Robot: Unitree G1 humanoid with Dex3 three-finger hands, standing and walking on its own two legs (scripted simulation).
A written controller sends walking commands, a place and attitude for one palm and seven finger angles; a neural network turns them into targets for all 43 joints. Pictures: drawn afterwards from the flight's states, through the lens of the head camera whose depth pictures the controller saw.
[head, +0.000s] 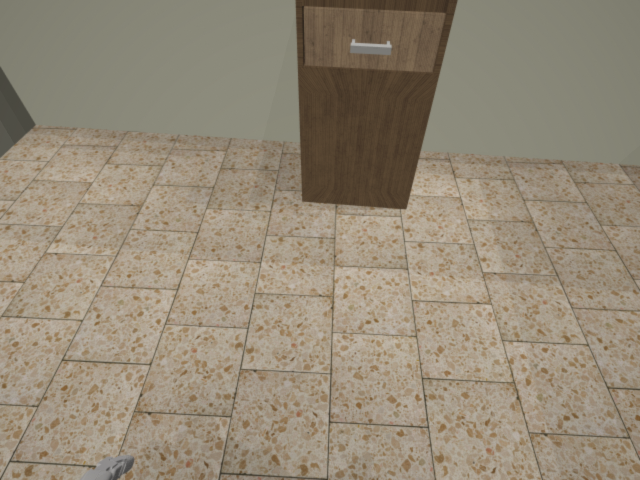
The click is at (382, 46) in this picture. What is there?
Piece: drawer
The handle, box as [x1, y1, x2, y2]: [350, 39, 391, 54]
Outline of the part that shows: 352,39 350,52 390,54 391,45 389,44 389,41 387,41 386,44 355,43 354,39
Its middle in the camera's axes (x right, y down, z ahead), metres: +0.16 -0.62 +1.24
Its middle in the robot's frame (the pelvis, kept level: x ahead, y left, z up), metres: +1.35 -0.10 -0.03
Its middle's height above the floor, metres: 0.74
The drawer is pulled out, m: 0.00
